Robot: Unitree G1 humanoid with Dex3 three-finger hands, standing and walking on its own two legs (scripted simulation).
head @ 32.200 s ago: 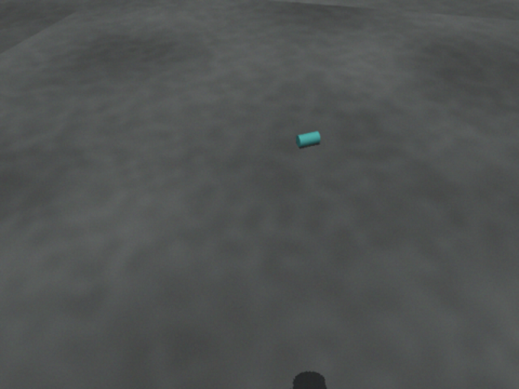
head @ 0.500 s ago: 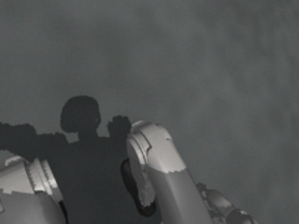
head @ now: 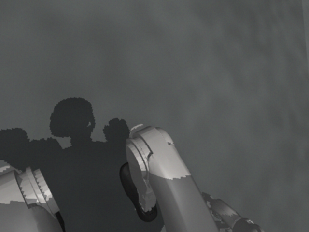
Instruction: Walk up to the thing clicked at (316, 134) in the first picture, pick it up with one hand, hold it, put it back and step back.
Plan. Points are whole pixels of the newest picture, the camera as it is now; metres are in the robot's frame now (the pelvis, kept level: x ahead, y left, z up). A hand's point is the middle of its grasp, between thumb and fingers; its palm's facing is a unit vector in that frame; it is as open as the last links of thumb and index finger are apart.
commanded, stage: rest palm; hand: left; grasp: from above
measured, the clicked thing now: out of the picture +0.44 +0.35 -0.27
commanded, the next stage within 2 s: close in 0.16 s
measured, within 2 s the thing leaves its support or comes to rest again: neither
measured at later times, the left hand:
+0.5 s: hand out of the picture +0.43 +0.34 -0.24, palm faces -0.45 -0.15 -0.88, open 13.1 cm
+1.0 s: hand out of the picture +0.43 +0.34 -0.25, palm faces -0.45 -0.15 -0.88, open 10.3 cm
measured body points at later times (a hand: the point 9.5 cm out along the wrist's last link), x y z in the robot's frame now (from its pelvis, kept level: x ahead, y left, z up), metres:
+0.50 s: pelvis +0.00 +0.00 +0.00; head +0.26 +0.13 +0.34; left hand +0.45 +0.34 -0.19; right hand +0.09 -0.25 -0.07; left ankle +0.07 +0.14 -0.27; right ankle +0.10 -0.12 -0.27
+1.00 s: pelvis +0.00 +0.00 +0.00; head +0.26 +0.14 +0.34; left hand +0.44 +0.34 -0.19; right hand +0.08 -0.25 -0.06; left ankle +0.07 +0.14 -0.27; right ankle +0.10 -0.12 -0.27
